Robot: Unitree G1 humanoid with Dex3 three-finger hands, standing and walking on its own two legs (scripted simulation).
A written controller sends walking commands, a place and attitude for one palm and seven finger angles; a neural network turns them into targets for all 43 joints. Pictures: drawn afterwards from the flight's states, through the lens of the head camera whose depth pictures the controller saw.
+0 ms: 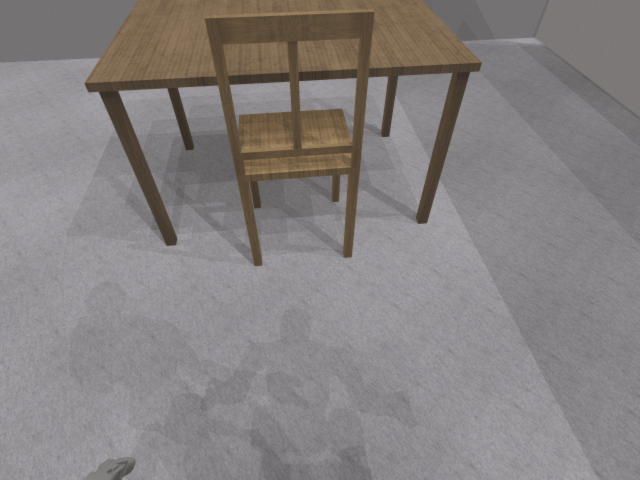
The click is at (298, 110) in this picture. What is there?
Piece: chair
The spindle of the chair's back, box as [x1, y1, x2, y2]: [287, 41, 301, 148]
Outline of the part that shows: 287,42 294,148 301,148 297,47 296,41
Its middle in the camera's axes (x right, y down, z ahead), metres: -0.07 -0.39 +1.09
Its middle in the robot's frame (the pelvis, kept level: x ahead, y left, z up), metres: +1.07 +0.13 -0.06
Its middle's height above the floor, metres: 0.71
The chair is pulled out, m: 0.00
